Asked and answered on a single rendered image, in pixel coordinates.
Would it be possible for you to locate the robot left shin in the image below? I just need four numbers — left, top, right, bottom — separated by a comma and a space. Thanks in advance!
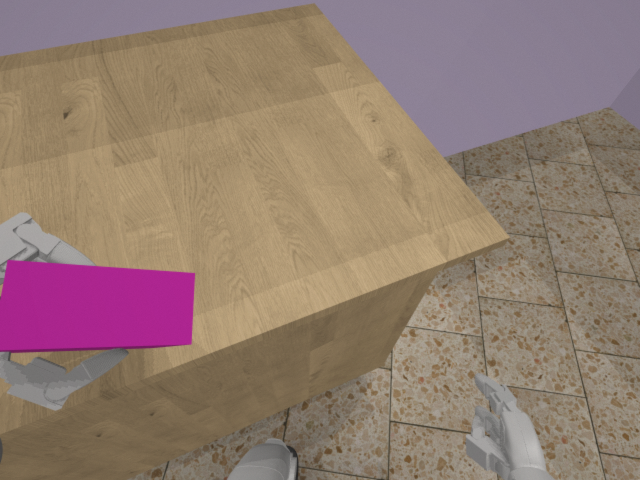
265, 438, 290, 452

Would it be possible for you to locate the right robot hand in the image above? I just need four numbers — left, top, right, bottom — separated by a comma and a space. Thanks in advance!
466, 373, 547, 480

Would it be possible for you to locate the left robot hand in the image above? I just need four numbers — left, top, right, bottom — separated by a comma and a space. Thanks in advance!
0, 212, 129, 411

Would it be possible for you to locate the sponge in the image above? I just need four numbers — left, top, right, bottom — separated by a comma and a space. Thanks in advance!
0, 260, 195, 353

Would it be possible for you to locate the robot left thigh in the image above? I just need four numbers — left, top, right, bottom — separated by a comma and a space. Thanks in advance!
227, 443, 297, 480

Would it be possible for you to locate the table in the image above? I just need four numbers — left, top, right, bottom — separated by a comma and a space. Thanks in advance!
0, 3, 510, 480

